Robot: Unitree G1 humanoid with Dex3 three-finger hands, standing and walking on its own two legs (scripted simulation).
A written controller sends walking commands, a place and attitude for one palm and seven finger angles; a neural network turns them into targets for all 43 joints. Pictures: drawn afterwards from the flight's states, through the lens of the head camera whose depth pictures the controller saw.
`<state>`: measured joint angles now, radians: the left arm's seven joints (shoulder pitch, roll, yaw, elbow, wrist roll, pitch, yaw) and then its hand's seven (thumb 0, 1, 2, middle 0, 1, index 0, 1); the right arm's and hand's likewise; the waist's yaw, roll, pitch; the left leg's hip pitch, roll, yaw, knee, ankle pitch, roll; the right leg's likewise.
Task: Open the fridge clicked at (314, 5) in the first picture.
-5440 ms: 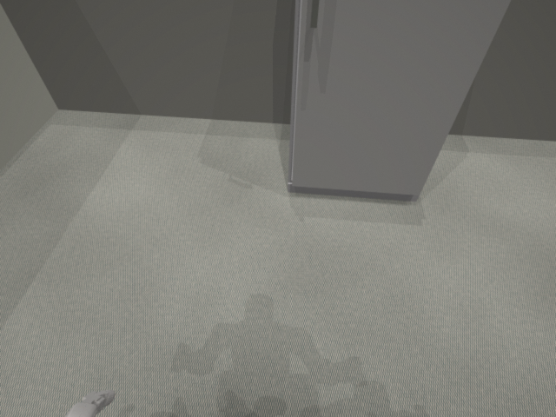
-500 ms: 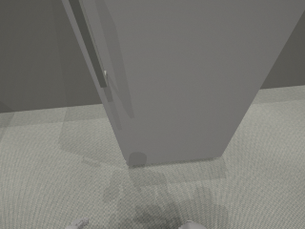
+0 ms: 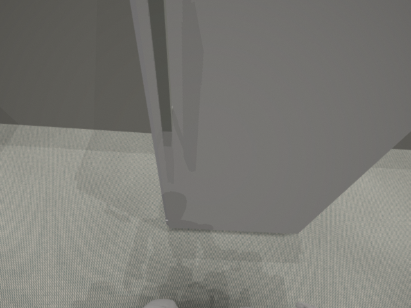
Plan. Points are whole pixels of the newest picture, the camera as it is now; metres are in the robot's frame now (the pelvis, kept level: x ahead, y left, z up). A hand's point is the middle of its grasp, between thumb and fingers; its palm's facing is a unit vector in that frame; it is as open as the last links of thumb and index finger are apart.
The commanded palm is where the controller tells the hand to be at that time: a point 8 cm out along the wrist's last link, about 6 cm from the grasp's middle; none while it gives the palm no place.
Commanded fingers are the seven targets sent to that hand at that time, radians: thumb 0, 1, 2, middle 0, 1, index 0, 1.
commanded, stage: come to a stop and stand still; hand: left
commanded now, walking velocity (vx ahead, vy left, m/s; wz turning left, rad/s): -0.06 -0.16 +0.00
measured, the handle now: (162, 28) +0.46 +0.14 +0.27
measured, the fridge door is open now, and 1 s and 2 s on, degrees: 0 0 0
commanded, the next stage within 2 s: look again from close up in 1.86 s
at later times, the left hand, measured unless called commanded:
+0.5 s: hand out of the picture -0.06 +0.13 -0.15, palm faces +0.04 -0.97 -0.23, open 7.4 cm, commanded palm none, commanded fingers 0.00 0.90 0.90 -0.20 -0.30 -0.20 -0.30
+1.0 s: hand out of the picture -0.08 +0.17 -0.18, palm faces +0.07 -0.98 -0.18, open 7.4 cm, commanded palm none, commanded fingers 0.00 0.90 0.90 -0.20 -0.30 -0.20 -0.30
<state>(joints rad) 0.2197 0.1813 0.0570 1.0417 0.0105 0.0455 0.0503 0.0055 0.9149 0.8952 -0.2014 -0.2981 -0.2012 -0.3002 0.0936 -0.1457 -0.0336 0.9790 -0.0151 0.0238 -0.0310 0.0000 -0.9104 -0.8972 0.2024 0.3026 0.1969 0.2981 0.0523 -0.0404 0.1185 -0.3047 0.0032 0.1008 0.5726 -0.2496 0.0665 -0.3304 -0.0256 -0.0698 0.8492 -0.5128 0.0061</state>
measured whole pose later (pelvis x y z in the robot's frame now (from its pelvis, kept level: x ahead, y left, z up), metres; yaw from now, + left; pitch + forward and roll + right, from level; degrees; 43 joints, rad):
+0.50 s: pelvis -0.06 -0.04 +0.02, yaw -2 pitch -1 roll +2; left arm 0.32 0.13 0.03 1.09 0.02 0.02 0.03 0.00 0.91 0.90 -0.20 -0.30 -0.20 -0.30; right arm 0.31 -0.19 -0.06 1.11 -0.02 0.06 0.00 0.00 -0.91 -0.90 0.20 0.30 0.20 0.30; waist 0.00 0.02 -0.03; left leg -0.36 0.02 0.05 0.66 -0.30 -0.02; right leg -0.09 -0.04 -0.03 0.38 -0.27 -0.01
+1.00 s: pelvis -0.06 +0.00 +0.01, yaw +0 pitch -2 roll +0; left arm 0.28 0.15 0.02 1.16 0.01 0.01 0.04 0.01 0.91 0.90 -0.20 -0.30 -0.20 -0.30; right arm 0.20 -0.15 -0.02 1.11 0.00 -0.01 -0.05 0.01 -0.95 -0.90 0.20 0.30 0.20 0.30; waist 0.03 -0.03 0.04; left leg -0.16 0.03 0.11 0.47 -0.28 0.01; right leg -0.10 -0.08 -0.03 0.45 -0.31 0.06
